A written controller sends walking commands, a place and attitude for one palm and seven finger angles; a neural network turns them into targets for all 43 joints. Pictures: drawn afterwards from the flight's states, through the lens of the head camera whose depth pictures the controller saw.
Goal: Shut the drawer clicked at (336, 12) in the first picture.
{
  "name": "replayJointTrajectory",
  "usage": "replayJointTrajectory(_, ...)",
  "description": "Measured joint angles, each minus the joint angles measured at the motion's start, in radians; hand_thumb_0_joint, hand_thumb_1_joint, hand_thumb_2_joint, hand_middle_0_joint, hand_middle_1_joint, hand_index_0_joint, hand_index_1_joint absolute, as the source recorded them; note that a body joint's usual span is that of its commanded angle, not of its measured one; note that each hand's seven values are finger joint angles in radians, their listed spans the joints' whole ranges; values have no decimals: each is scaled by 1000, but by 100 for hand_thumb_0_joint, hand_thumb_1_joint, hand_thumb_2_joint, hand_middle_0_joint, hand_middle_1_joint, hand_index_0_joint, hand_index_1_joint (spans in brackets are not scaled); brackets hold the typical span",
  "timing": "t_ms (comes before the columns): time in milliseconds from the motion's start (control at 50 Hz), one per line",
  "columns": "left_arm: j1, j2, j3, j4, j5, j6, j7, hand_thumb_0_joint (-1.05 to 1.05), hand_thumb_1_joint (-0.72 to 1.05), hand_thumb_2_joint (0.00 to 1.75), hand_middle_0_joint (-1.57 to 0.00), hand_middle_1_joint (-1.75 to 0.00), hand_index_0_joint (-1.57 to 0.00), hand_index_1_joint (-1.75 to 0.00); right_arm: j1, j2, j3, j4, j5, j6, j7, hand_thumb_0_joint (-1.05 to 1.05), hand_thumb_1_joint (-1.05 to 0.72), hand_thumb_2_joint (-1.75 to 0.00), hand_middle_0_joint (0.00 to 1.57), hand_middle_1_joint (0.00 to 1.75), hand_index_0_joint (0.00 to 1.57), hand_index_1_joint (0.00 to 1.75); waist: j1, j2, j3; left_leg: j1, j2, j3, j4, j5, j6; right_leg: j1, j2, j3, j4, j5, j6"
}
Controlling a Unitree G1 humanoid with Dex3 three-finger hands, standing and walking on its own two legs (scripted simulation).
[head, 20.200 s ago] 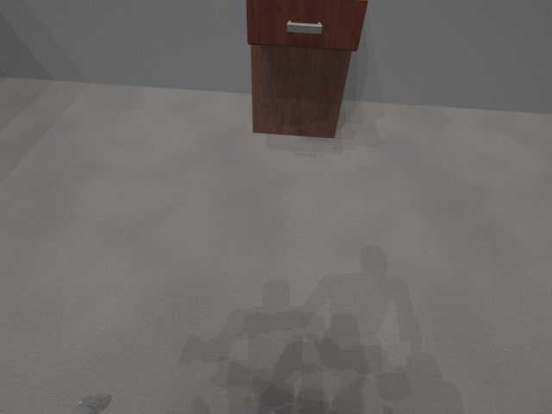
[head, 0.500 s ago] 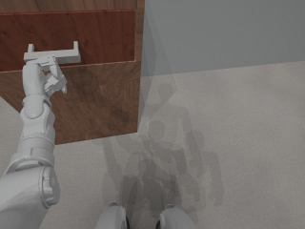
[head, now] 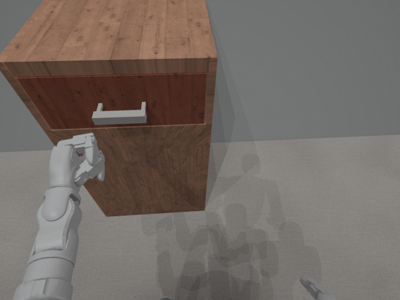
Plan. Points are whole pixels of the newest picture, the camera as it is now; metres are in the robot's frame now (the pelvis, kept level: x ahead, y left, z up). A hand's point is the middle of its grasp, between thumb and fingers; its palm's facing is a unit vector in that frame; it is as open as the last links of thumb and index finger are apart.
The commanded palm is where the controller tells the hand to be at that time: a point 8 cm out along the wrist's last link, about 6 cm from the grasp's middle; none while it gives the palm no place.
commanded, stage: draw the hand back to the body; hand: left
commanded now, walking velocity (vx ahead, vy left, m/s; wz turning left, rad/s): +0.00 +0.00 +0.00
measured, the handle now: (121, 111) +0.57 +0.22 +0.02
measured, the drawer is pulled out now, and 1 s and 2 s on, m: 0.00 0.00 0.00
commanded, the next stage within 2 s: step back with the hand held close in 0.98 s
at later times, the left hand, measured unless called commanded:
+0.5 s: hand (52, 200) +0.25 +0.22 +0.15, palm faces +0.31 -0.90 -0.30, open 3.3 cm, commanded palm +0.20 +0.26 +0.17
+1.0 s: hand (2, 233) +0.19 +0.23 +0.19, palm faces +0.40 -0.84 -0.38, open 3.3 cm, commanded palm +0.14 +0.27 +0.22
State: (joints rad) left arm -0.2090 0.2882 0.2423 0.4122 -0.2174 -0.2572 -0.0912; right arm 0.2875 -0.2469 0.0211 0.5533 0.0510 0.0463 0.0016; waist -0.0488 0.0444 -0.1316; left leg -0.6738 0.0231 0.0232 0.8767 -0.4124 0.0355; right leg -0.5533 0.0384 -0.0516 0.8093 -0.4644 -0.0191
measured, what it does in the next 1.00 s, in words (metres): stands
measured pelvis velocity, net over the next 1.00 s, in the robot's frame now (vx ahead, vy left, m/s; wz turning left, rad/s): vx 0.01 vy -0.01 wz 0.00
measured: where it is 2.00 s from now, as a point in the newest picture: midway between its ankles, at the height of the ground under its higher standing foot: outside the picture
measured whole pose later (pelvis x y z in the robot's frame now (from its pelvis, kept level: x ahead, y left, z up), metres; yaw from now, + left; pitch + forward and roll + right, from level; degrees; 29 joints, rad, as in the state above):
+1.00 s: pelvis +0.01 -0.01 +0.04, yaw +0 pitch -4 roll +0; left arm 0.53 0.32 0.28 -0.45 -0.09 -0.08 0.10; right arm 0.18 -0.23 0.03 0.60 0.01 -0.05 -0.07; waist 0.07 0.07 0.01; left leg -0.13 0.00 0.04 0.44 -0.25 0.03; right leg -0.02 0.02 -0.03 0.38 -0.29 -0.02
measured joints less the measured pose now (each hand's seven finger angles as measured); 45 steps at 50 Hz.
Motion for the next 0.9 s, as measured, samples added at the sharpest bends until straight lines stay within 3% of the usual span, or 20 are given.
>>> replayJointTrajectory(120, 60, -10, -33, -83, -27, 34, -50, 2, 90, 90, -140, -160, -140, -160, -37, -14, 11, 5, 9, -31, -24, 1, -90, -90, 20, 30, 20, 30, 20, 9, 15, 71, -10, -9, -41, 27, -3, 71, -7, -10, -31, 17, -4)
replayJointTrajectory(220, 169, 25, -72, -187, 75, 118, 74, 2, 89, 90, -140, -160, -140, -160, -69, -1, 17, -3, 10, -12, -59, 1, -90, -90, 20, 30, 20, 30, 30, 4, 48, 192, -11, 11, -146, 73, -7, 174, -8, 11, -116, 59, -7)
replayJointTrajectory(380, 333, 43, -69, -374, 117, 182, 172, 2, 89, 90, -140, -160, -140, -160, -88, -4, 26, 15, 0, -27, -86, 2, -90, -90, 20, 30, 20, 30, 58, 9, 99, 362, -15, 17, -299, 134, -10, 341, -8, 21, -271, 125, -9)
replayJointTrajectory(620, 572, 36, -39, -654, 122, 187, 180, 2, 89, 90, -140, -160, -140, -160, -108, 1, 18, 40, -25, -72, -75, 2, -90, -90, 20, 30, 20, 30, 88, 16, 135, 508, -23, 25, -425, 172, -10, 489, -13, 31, -406, 171, -7)
replayJointTrajectory(900, 766, 57, 49, -892, 125, 163, 181, 2, 89, 90, -140, -160, -141, -160, -105, 15, 5, 42, -36, -96, -65, 2, -90, -90, 20, 30, 20, 30, 117, 31, 129, 544, -25, 25, -435, 162, -8, 533, -14, 31, -433, 171, -3)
